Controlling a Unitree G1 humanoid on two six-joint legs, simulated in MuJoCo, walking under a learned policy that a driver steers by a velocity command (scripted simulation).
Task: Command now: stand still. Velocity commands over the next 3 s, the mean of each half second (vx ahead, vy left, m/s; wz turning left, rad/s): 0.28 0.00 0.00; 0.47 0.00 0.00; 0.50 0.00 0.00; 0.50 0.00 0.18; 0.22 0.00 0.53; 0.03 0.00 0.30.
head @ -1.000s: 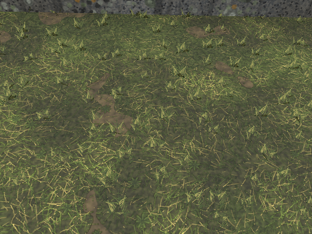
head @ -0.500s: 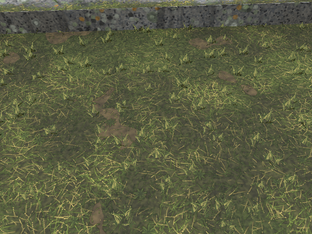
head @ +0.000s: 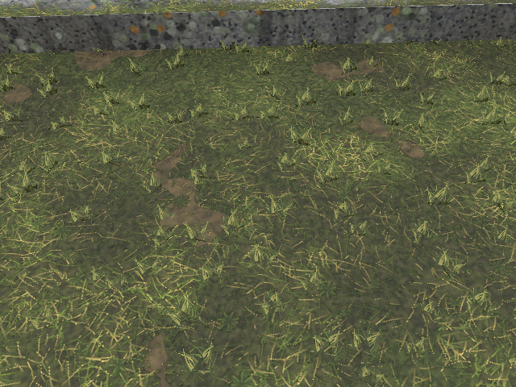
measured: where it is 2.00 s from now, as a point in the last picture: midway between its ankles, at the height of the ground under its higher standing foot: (250, 253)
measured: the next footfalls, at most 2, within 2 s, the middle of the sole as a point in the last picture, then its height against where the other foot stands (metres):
right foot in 0.78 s outside the picture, level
left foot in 1.32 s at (220, 304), level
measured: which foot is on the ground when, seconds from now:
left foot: down 0.00-0.78, up 0.80-1.00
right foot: down 0.00-0.30, up 0.32-0.76, down 0.78-1.00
